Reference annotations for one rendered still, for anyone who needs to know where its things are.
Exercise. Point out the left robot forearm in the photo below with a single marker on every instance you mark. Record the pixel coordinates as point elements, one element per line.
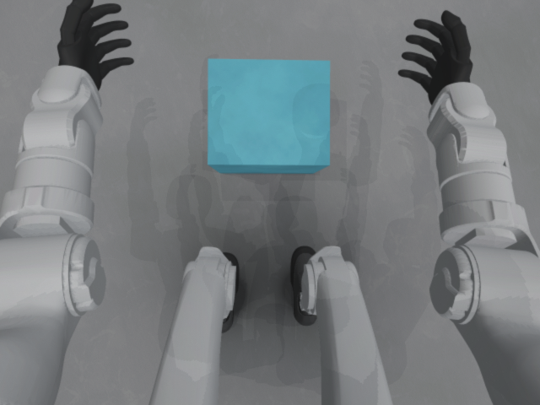
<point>55,162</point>

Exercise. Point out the right robot forearm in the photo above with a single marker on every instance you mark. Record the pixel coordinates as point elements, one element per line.
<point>479,206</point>

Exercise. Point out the robot right hand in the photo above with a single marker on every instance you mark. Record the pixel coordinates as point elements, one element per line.
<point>452,65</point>

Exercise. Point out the carton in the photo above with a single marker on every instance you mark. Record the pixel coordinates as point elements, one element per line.
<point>268,116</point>

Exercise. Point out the robot right shin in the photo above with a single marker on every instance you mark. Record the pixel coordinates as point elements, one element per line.
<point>328,251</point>

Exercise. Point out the robot right upper arm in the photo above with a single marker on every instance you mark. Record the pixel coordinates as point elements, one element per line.
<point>492,295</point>

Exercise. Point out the robot left hand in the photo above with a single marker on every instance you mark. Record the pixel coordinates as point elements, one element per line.
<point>77,46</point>

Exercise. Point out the robot right thigh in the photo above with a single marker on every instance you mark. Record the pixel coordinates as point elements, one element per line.
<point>351,369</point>

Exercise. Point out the robot left upper arm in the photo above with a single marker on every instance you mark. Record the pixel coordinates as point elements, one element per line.
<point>47,283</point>

